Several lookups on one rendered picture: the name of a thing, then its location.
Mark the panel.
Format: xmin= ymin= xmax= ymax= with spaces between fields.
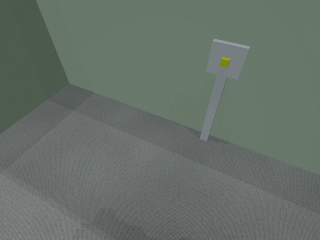
xmin=200 ymin=39 xmax=250 ymax=142

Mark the button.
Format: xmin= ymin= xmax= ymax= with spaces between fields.
xmin=220 ymin=57 xmax=231 ymax=68

